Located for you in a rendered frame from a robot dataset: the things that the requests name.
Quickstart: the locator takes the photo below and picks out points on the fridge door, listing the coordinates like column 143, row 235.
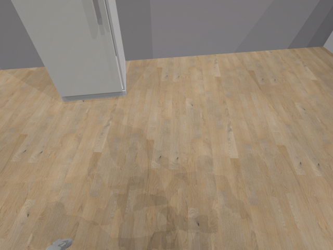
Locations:
column 74, row 45

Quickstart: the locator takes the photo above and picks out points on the robot left hand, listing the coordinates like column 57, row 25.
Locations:
column 60, row 244

